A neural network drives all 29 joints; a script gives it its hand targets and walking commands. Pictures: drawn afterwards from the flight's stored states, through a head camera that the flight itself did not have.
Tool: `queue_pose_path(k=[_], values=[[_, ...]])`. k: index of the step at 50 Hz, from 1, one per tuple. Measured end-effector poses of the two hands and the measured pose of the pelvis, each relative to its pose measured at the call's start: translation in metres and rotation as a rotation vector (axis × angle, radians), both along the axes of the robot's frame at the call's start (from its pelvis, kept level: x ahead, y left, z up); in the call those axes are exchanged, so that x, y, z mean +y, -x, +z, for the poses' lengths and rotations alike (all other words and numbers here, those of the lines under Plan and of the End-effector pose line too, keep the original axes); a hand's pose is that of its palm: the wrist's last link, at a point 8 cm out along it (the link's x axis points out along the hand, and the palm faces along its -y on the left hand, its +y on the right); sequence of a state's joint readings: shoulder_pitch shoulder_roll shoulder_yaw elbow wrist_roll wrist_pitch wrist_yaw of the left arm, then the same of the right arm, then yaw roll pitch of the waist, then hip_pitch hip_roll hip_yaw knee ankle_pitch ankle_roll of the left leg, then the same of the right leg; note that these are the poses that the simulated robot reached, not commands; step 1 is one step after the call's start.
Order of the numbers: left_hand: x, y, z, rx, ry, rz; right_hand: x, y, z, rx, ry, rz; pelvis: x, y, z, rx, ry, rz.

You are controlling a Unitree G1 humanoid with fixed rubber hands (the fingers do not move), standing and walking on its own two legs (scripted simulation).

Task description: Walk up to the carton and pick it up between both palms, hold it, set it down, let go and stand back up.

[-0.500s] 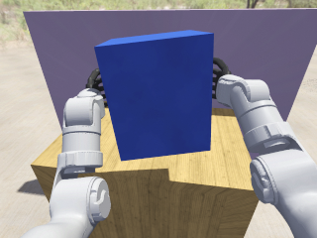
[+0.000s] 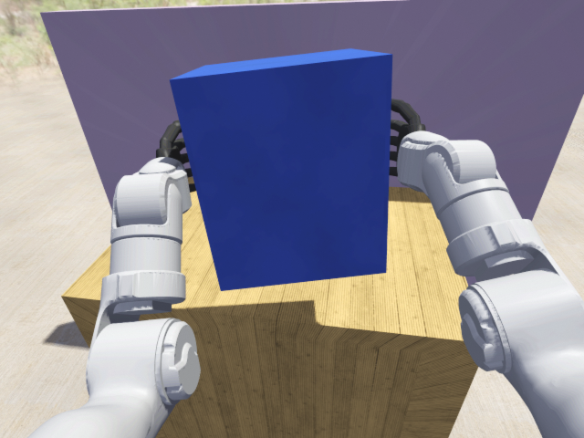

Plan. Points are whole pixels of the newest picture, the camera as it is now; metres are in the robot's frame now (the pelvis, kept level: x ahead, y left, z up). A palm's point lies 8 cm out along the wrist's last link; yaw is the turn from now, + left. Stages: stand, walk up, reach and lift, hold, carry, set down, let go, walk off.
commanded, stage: hold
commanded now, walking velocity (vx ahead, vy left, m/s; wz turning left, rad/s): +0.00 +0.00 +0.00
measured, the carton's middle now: (289, 162) +0.40 +0.01 +0.28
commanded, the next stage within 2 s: none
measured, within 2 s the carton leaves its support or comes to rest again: neither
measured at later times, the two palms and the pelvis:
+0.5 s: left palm (168, 172) +0.37 +0.16 +0.29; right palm (410, 145) +0.37 -0.14 +0.31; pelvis +0.00 +0.00 +0.00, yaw +0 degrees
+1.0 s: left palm (167, 172) +0.37 +0.16 +0.29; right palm (409, 147) +0.37 -0.14 +0.31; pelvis -0.01 +0.00 +0.00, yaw +0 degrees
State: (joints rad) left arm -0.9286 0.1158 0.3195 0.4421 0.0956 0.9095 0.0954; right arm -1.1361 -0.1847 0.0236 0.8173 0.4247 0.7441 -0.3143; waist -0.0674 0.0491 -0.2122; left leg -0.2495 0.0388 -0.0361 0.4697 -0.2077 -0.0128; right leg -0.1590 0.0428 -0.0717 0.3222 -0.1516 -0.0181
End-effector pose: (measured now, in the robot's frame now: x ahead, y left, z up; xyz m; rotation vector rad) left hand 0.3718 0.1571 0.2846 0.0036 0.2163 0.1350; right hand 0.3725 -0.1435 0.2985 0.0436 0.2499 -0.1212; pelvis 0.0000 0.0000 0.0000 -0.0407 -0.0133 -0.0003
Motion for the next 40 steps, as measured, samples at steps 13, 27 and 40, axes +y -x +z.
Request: queue_pose_path(k=[13,27,40], values=[[0.001,0.002,0.005,-0.006,0.008,-0.003,0.001,0.003,0.007,-0.006,0.004,-0.004,-0.001,0.000,0.000,-0.007,-0.001,0.000],[0.003,0.005,0.005,-0.005,0.010,-0.007,0.003,0.006,0.012,-0.003,0.006,-0.009,0.000,0.002,0.000,-0.012,0.000,0.000],[0.004,0.006,0.005,-0.002,0.007,-0.006,0.004,0.007,0.010,0.000,0.002,-0.009,0.001,0.005,0.000,-0.006,0.001,0.001]])
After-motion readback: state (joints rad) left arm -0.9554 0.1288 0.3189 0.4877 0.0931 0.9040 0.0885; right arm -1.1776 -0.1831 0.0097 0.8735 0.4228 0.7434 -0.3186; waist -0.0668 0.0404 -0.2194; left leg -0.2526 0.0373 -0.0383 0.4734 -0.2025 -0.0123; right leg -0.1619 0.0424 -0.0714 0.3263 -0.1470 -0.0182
